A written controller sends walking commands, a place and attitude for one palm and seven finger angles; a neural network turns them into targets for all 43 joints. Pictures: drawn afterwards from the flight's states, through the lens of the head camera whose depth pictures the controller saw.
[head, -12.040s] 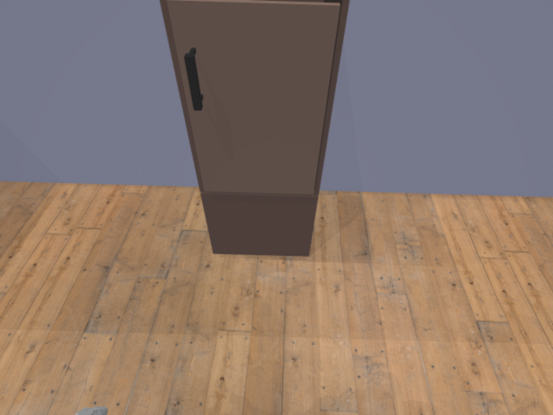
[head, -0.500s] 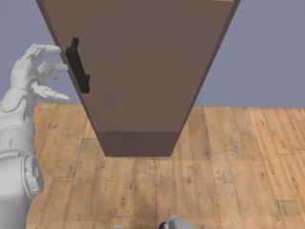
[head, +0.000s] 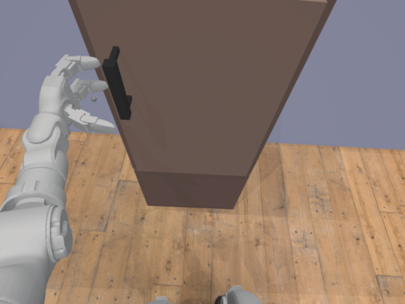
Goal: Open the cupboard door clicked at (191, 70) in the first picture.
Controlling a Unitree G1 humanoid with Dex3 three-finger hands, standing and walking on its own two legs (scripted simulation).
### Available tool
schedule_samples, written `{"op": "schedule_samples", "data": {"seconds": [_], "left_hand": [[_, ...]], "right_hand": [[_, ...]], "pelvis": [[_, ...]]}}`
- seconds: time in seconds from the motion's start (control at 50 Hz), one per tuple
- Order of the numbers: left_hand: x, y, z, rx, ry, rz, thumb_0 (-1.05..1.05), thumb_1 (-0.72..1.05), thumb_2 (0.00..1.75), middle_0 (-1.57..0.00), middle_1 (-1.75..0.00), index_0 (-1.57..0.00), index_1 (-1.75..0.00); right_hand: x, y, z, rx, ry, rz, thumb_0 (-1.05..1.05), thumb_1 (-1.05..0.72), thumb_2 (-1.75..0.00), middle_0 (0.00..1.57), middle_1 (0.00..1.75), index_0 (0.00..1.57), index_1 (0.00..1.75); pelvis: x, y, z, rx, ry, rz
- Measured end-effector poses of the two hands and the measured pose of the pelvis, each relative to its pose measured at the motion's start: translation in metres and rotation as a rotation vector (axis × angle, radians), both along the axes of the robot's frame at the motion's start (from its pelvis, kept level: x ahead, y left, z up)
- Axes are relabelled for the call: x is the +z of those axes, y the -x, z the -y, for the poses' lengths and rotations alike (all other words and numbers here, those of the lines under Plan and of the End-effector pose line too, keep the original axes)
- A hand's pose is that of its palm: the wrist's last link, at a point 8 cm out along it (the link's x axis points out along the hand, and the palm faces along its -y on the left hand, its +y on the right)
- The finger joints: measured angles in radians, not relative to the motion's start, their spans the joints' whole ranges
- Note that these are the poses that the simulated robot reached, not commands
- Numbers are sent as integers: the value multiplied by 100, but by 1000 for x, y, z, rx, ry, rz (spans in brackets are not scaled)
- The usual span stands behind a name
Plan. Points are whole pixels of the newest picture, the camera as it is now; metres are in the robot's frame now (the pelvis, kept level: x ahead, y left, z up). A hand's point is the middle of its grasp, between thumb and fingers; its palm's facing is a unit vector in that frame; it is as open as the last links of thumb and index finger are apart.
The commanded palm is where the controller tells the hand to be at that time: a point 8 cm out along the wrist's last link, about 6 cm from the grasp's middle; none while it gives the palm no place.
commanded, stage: slide the fingers in behind the handle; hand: left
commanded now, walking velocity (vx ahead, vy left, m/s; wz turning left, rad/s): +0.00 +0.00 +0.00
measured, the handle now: (120, 85) +0.51 +0.16 +0.11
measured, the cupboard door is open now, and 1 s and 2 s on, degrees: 0 0 0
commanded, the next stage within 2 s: move the hooked fingers beside the handle in 0.98 s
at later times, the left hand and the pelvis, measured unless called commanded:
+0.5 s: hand (101, 104) +0.46 +0.19 +0.11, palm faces +0.03 -1.00 -0.01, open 15.0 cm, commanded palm +0.45 +0.18 +0.11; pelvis +0.01 -0.01 +0.00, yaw +2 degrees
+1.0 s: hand (104, 106) +0.46 +0.18 +0.11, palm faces +0.03 -1.00 +0.00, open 15.5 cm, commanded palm +0.45 +0.18 +0.11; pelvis +0.00 -0.01 +0.00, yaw +3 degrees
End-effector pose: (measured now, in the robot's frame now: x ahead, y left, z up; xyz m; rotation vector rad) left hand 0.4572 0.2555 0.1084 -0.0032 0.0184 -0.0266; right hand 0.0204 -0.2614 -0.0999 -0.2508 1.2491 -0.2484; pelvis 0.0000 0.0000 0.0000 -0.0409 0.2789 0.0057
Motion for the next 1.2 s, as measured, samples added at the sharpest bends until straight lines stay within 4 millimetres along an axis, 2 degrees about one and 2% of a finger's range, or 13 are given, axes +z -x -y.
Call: {"op": "schedule_samples", "data": {"seconds": [0.2, 0.58, 0.78, 0.98, 1.2], "left_hand": [[0, 5, 5, 23, -6, 1, -1, -49, 30, -22, -119, -21, -120], [0, 18, 19, 67, -16, 6, -1, -50, 30, -9, -112, -7, -113], [1, 22, 24, 70, -25, 3, -1, -49, 30, -5, -110, -1, -110], [0, 21, 24, 60, -12, 6, -1, -49, 30, -12, -114, 0, -110], [-1, 20, 23, 53, -1, 11, -1, -50, 30, -27, -119, 0, -113]], "right_hand": [[-4, -9, 0, 28, -18, 4, 0, -90, -90, 21, 30, 20, 30], [-9, -43, 2, 96, -50, 57, 0, -90, -90, 21, 30, 20, 30], [-10, -54, 2, 117, -59, 78, 0, -90, -90, 21, 30, 20, 30], [-11, -54, 4, 126, -53, 78, 0, -90, -90, 21, 30, 20, 30], [-10, -39, 7, 106, -38, 55, 0, -90, -90, 21, 30, 20, 30]], "pelvis": [[0, -2, 2, 15, 0, 3], [2, -6, 7, 46, -6, 20], [2, -7, 9, 52, -9, 27], [2, -5, 11, 55, -13, 27], [0, 0, 11, 49, -11, 18]]}}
